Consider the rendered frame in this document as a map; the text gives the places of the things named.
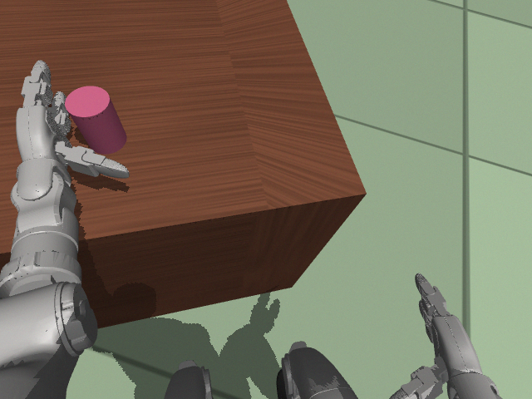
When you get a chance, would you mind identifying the left robot arm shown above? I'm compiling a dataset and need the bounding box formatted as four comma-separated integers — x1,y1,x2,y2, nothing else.
0,158,97,399

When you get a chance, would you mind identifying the right robot arm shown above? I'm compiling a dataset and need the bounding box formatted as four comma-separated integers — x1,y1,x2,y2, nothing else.
447,372,502,399

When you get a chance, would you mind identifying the right robot hand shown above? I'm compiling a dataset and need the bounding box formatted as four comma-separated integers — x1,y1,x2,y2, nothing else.
389,273,483,399

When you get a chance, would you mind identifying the can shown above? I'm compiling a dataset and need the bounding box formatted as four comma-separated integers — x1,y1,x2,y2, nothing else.
65,86,127,155

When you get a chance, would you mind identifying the left robot hand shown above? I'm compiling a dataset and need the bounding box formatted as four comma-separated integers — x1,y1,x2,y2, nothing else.
16,60,130,179

